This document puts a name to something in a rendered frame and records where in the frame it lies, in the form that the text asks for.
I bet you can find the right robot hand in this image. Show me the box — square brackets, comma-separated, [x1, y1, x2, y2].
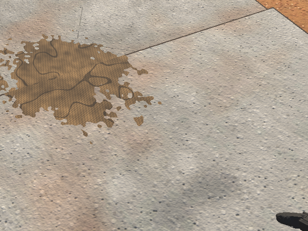
[276, 212, 308, 231]

